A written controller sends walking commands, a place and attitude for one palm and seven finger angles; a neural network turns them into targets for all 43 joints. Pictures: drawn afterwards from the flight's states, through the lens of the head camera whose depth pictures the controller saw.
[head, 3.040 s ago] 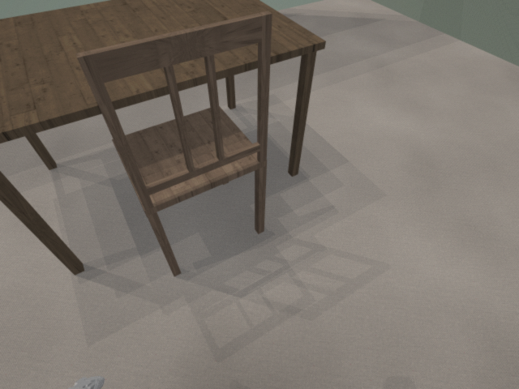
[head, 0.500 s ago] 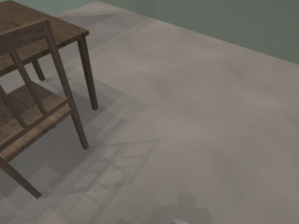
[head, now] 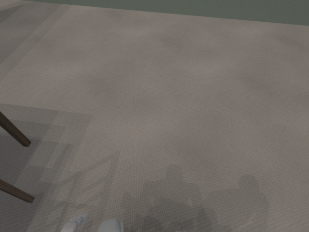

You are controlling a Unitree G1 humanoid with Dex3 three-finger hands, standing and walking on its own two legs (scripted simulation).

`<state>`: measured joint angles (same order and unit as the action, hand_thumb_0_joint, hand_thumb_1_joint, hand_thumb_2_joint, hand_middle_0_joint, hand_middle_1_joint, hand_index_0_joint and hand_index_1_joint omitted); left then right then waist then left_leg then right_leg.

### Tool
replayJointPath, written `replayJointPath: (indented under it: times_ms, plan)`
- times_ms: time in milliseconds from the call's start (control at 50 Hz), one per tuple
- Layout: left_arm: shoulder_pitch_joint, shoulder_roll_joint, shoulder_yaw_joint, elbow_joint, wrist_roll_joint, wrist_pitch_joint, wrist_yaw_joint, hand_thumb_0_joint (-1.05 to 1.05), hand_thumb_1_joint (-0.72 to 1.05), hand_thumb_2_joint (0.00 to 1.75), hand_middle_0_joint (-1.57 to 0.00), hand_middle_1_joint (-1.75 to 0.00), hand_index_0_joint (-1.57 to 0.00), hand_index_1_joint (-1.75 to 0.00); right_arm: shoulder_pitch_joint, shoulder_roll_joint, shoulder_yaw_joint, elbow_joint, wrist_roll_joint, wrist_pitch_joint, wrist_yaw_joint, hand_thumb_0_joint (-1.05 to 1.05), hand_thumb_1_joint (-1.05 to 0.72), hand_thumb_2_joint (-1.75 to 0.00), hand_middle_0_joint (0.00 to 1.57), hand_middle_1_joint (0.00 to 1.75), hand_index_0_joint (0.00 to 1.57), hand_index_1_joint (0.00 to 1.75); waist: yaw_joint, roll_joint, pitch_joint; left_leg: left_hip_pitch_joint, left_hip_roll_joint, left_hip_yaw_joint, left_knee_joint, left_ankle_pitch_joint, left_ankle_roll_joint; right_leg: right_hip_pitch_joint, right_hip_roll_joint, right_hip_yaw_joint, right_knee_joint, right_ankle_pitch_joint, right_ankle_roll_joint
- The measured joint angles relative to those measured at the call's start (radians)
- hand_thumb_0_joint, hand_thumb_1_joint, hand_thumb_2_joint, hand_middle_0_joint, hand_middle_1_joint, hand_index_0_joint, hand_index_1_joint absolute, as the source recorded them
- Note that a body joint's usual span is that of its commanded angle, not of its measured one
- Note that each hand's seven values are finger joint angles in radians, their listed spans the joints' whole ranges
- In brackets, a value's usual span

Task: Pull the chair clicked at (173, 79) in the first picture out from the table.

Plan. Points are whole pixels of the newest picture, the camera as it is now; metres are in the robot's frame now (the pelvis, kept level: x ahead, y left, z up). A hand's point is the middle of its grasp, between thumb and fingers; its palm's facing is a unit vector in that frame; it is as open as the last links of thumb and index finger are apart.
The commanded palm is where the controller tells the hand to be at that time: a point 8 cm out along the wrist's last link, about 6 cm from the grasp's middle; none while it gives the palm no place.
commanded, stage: walk to a spot facing it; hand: left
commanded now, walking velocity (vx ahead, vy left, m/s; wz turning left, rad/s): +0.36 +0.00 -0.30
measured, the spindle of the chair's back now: out of the picture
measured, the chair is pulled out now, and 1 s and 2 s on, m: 0.00 0.00 0.00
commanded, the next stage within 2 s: turn to face it in 0.50 s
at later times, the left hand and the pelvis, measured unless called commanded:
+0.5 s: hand (81, 194) +0.26 +0.23 -0.17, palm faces -0.15 -0.98 -0.16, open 7.4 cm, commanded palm none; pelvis +0.20 +0.05 +0.01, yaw -14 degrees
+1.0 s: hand (122, 133) +0.48 +0.12 -0.16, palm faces -0.22 -0.96 -0.16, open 7.4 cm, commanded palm none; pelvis +0.31 +0.00 +0.00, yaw -11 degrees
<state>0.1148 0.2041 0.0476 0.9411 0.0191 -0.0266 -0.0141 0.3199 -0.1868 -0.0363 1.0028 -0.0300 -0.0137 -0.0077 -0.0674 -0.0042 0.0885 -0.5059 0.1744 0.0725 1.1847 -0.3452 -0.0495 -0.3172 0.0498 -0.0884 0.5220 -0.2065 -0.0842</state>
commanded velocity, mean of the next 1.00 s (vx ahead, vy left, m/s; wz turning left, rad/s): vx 0.09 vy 0.00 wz -0.04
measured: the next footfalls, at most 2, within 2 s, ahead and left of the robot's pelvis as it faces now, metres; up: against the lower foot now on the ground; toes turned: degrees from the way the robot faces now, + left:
left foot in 0.26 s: +0.24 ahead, +0.14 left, +0.00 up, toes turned +1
right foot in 0.72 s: +0.33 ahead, -0.13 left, +0.00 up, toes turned -27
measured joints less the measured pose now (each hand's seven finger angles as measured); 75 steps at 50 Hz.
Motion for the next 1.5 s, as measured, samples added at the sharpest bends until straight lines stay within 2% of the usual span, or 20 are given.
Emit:
replayJointPath:
  times_ms: [120,240,260,300,360,440,560,680,720,780,820,860,940,1040,1060,1080,1140,1220,1340,1500]
  plan:
    - [0.093,-0.003,0.014,0.036,0.004,-0.008,0.004,0.0,0.92,0.9,-0.2,-0.3,-0.2,-0.3,-0.1,0.014,-0.005,-0.06,-0.005,-0.012,0.017,0.01,-0.91,-0.9,0.2,0.3,0.2,0.3,0.046,0.006,-0.062,-0.057,-0.02,-0.009,-0.261,0.094,-0.013,0.101,0.019,0.051,-0.093,-0.017,0.01]
    - [0.189,0.01,0.023,0.057,0.003,-0.007,0.004,0.0,0.92,0.9,-0.2,-0.3,-0.2,-0.3,-0.157,0.015,-0.003,-0.08,0.0,-0.028,0.023,0.01,-0.9,-0.9,0.2,0.3,0.2,0.3,0.109,-0.008,-0.082,0.075,-0.083,0.011,-0.54,0.101,-0.001,0.182,0.012,0.097,-0.075,-0.108,0.044]
    - [0.21,0.012,0.026,0.06,0.001,-0.004,0.005,0.0,0.91,0.9,-0.2,-0.3,-0.2,-0.3,-0.16,0.012,0.001,-0.086,0.0,-0.036,0.02,0.01,-0.9,-0.9,0.2,0.3,0.2,0.3,0.117,-0.01,-0.085,0.12,-0.093,0.02,-0.604,0.105,0.005,0.182,0.011,0.108,-0.043,-0.138,0.052]
    - [0.23,0.019,0.036,0.075,-0.004,0.01,0.003,0.0,0.91,0.9,-0.2,-0.29,-0.2,-0.3,-0.175,0.014,0.006,-0.095,-0.007,-0.055,0.012,0.01,-0.9,-0.9,0.2,0.3,0.2,0.3,0.119,-0.028,-0.076,0.141,-0.101,0.051,-0.593,0.127,0.063,0.114,0.0,0.123,0.155,-0.223,0.051]
    - [0.234,0.025,0.046,0.101,0.004,0.032,-0.006,0.0,0.91,0.9,-0.19,-0.29,-0.2,-0.3,-0.164,0.027,0.017,-0.1,-0.006,-0.065,0.002,0.01,-0.9,-0.9,0.2,0.3,0.2,0.3,0.115,-0.047,-0.065,0.2,-0.098,0.104,-0.601,0.072,0.084,-0.042,-0.032,0.092,0.516,-0.227,0.059]
    - [0.209,0.022,0.052,0.089,0.01,0.049,-0.018,0.01,0.91,0.9,-0.19,-0.29,-0.19,-0.3,-0.114,0.043,0.024,-0.066,0.002,-0.067,-0.013,0.0,-0.9,-0.9,0.2,0.3,0.2,0.3,0.115,-0.052,-0.054,0.299,-0.093,0.158,-0.706,0.075,0.076,-0.191,-0.094,0.047,0.65,-0.119,0.095]
    - [0.13,0.0,0.051,0.053,0.01,0.071,-0.021,0.01,0.91,0.9,-0.19,-0.29,-0.19,-0.3,-0.048,0.015,0.002,-0.013,0.006,-0.049,-0.026,0.0,-0.93,-0.9,0.21,0.3,0.2,0.3,0.09,-0.035,-0.025,0.387,-0.07,0.221,-0.755,0.035,0.06,-0.264,-0.134,0.005,0.492,-0.044,0.123]
    - [0.028,-0.006,0.034,0.027,0.013,0.06,-0.014,0.0,0.91,0.9,-0.19,-0.29,-0.19,-0.3,0.009,-0.001,-0.012,0.025,0.0,-0.021,-0.021,0.0,-0.92,-0.9,0.2,0.3,0.2,0.3,0.035,-0.013,0.012,0.429,-0.031,0.273,-0.662,-0.078,0.017,-0.161,-0.106,-0.041,0.187,-0.021,0.097]
    - [0.003,-0.001,0.022,0.02,0.017,0.029,-0.004,0.0,0.91,0.9,-0.19,-0.29,-0.19,-0.3,0.042,0.001,-0.011,0.048,0.007,-0.014,-0.018,0.0,-0.91,-0.9,0.2,0.3,0.2,0.3,0.021,-0.013,0.006,0.396,-0.013,0.258,-0.538,-0.131,0.005,-0.089,-0.1,-0.052,0.085,0.054,0.072]
    - [-0.041,-0.02,0.0,0.031,0.006,-0.009,0.014,0.0,0.91,0.9,-0.19,-0.29,-0.19,-0.3,0.039,0.001,-0.007,0.084,0.023,0.019,-0.023,0.01,-0.91,-0.9,0.2,0.3,0.2,0.3,0.006,0.024,0.012,0.263,-0.035,0.08,-0.235,-0.233,0.01,-0.071,-0.092,-0.08,0.145,-0.065,0.033]
    - [-0.055,-0.034,-0.01,0.031,0.004,-0.007,0.026,0.0,0.91,0.9,-0.19,-0.29,-0.2,-0.3,0.033,0.013,-0.003,0.092,0.023,0.036,-0.024,0.01,-0.91,-0.9,0.2,0.3,0.2,0.3,0.003,0.026,0.002,0.19,-0.063,0.018,-0.115,-0.231,0.01,-0.034,-0.099,-0.094,0.12,-0.08,0.035]
    - [-0.06,-0.046,-0.016,0.03,0.004,0.002,0.035,0.0,0.91,0.9,-0.19,-0.29,-0.2,-0.3,0.02,0.027,-0.002,0.086,0.02,0.047,-0.02,0.01,-0.91,-0.9,0.2,0.3,0.2,0.3,0.002,0.023,-0.012,0.133,-0.076,-0.001,-0.082,-0.201,0.006,-0.001,-0.109,-0.109,0.083,-0.071,0.044]
    - [-0.059,-0.062,-0.017,0.024,0.005,0.022,0.041,0.0,0.91,0.9,-0.2,-0.29,-0.2,-0.3,-0.012,0.052,-0.003,0.049,0.015,0.053,-0.003,0.01,-0.91,-0.9,0.2,0.3,0.2,0.3,-0.001,0.008,-0.031,0.076,-0.082,0.018,-0.163,-0.135,-0.002,0.044,-0.137,-0.146,0.036,-0.066,0.056]
    - [-0.032,-0.058,-0.003,0.009,0.006,0.039,0.041,0.0,0.91,0.9,-0.2,-0.3,-0.2,-0.3,-0.046,0.045,-0.013,0.008,0.007,0.055,0.009,0.02,-0.93,-0.9,0.2,0.3,0.2,0.3,0.019,-0.019,-0.032,0.104,-0.088,0.067,-0.374,-0.044,-0.001,0.061,-0.182,-0.196,0.08,-0.108,0.09]
    - [-0.021,-0.053,0.001,0.006,0.003,0.044,0.04,0.0,0.9,0.9,-0.2,-0.3,-0.2,-0.3,-0.046,0.036,-0.016,-0.003,0.006,0.051,0.013,0.02,-0.93,-0.9,0.2,0.3,0.2,0.3,0.023,-0.021,-0.033,0.125,-0.089,0.075,-0.44,0.005,0.002,0.056,-0.192,-0.206,0.11,-0.127,0.099]
    - [-0.007,-0.048,0.006,0.001,0.0,0.05,0.038,0.0,0.9,0.9,-0.2,-0.3,-0.2,-0.3,-0.043,0.024,-0.019,-0.016,0.005,0.045,0.016,0.02,-0.93,-0.9,0.2,0.3,0.2,0.3,0.026,-0.019,-0.04,0.137,-0.094,0.071,-0.483,0.03,0.031,0.039,-0.201,-0.213,0.152,-0.152,0.109]
    - [0.018,-0.013,0.03,0.003,-0.003,0.08,0.041,0.0,0.91,0.9,-0.2,-0.3,-0.2,-0.3,-0.063,0.014,-0.024,-0.039,-0.003,0.026,0.01,0.02,-0.92,-0.9,0.2,0.3,0.2,0.3,0.027,-0.04,-0.034,0.107,-0.119,0.064,-0.45,-0.002,0.107,-0.081,-0.177,-0.089,0.422,-0.322,0.136]
    - [0.036,0.024,0.049,0.019,-0.001,0.087,0.037,0.0,0.91,0.9,-0.2,-0.29,-0.2,-0.3,-0.071,0.006,-0.02,-0.051,-0.001,0.016,-0.005,0.01,-0.92,-0.9,0.2,0.3,0.2,0.3,0.038,-0.047,-0.026,0.14,-0.152,0.042,-0.554,0.055,0.111,-0.182,-0.142,0.016,0.634,-0.229,0.156]
    - [0.055,0.048,0.051,0.014,-0.007,0.09,0.036,0.01,0.91,0.9,-0.19,-0.29,-0.19,-0.3,-0.083,-0.014,-0.02,-0.06,0.004,0.02,-0.003,0.01,-0.91,-0.9,0.2,0.3,0.2,0.3,0.049,-0.021,-0.03,0.186,-0.182,-0.02,-0.685,0.134,0.114,-0.162,-0.128,0.063,0.522,-0.196,0.175]
    - [0.035,0.035,0.033,-0.024,-0.014,0.082,0.037,0.01,0.91,0.9,-0.19,-0.29,-0.19,-0.3,-0.117,-0.042,-0.034,-0.073,0.002,0.046,0.009,0.01,-0.9,-0.9,0.21,0.3,0.2,0.3,0.039,0.019,-0.036,0.164,-0.21,-0.124,-0.68,0.161,0.081,-0.053,-0.091,0.083,0.258,-0.218,0.162]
